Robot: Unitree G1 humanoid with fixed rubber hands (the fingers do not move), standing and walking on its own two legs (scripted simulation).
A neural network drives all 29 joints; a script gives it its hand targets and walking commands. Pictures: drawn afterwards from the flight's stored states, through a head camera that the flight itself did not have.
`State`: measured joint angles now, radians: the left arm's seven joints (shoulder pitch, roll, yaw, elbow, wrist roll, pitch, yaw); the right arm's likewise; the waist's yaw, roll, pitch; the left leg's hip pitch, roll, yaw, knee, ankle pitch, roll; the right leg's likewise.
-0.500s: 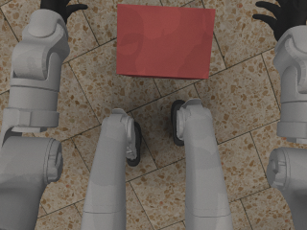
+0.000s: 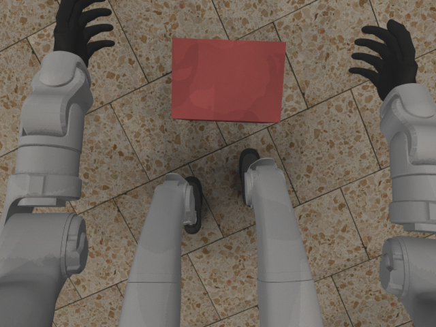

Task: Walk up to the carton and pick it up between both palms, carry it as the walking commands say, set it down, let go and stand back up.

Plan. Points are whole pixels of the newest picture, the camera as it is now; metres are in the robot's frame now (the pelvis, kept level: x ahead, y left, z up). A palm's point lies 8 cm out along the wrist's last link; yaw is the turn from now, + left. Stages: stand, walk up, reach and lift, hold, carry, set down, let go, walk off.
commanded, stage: let go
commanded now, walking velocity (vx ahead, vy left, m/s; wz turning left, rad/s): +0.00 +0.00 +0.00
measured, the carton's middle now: (226, 89) +0.48 -0.04 -0.50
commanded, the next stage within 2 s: stand in 1.18 s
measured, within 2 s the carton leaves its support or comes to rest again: neither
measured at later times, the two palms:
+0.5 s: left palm out of the picture +0.29 +0.23 +0.05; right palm out of the picture +0.23 -0.27 +0.01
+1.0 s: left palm out of the picture +0.24 +0.20 +0.05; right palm out of the picture +0.22 -0.28 +0.03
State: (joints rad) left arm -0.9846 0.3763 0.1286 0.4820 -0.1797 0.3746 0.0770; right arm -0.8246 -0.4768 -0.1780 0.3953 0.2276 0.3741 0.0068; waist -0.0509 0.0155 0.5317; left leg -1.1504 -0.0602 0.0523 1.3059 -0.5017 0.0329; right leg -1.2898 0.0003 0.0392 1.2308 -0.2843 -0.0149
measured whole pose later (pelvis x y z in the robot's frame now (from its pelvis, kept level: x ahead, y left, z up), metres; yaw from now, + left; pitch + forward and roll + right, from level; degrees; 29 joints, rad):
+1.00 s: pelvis +0.08 -0.04 +0.11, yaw +0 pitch -6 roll +2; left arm 0.18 0.22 0.08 0.46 -0.06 0.12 -0.09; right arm 0.26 -0.26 -0.08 0.27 0.10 0.23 0.07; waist -0.05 0.04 0.22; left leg -0.18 -0.01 0.00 0.70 -0.42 0.03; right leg -0.34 0.03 -0.01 0.74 -0.29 -0.06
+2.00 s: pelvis +0.13 -0.01 +0.11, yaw +1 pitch -2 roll +0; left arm 0.20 0.22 0.08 0.70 -0.02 -0.01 -0.03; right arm 0.41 -0.27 -0.08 0.61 0.06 -0.01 -0.01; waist -0.05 0.01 -0.13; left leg -0.18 -0.01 -0.01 0.69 -0.47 0.01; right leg -0.33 0.03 -0.02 0.71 -0.35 -0.03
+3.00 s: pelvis +0.10 -0.02 +0.11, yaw +1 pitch -4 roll +1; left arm 0.20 0.22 0.08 0.73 -0.02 -0.02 -0.03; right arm 0.37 -0.27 -0.08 0.70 0.06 -0.02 -0.01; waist -0.05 0.00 -0.01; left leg -0.18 -0.01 -0.01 0.69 -0.44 0.01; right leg -0.33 0.03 -0.02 0.71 -0.31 -0.05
